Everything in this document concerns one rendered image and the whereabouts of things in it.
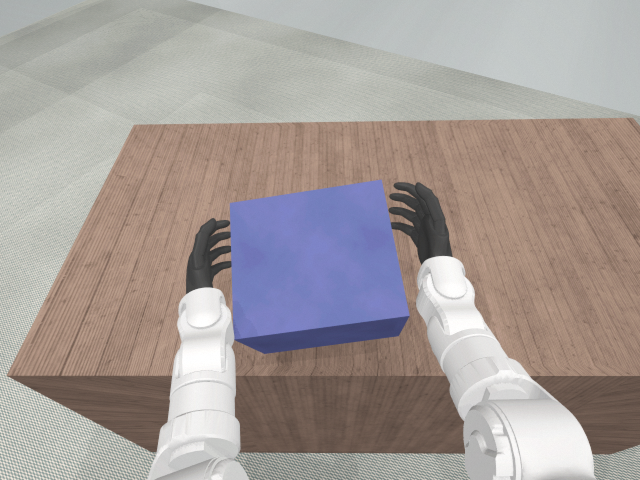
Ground robot left forearm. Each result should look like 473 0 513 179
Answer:
147 287 240 480

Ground left robot upper arm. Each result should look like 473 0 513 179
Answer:
155 457 249 480

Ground pedestal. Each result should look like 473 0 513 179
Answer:
7 118 640 454

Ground left robot hand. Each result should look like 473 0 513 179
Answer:
186 218 232 294

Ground robot right forearm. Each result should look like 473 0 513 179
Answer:
416 256 594 472

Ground carton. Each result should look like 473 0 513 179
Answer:
230 180 410 354

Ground right robot hand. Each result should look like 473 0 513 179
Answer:
389 182 453 265

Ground right robot upper arm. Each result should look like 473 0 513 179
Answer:
463 399 597 480

